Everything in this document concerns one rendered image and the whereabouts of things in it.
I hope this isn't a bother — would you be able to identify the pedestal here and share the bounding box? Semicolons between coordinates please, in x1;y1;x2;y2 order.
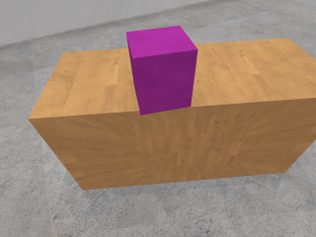
28;38;316;191

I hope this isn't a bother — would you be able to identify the carton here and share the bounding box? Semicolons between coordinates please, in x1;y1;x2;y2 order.
126;26;198;116

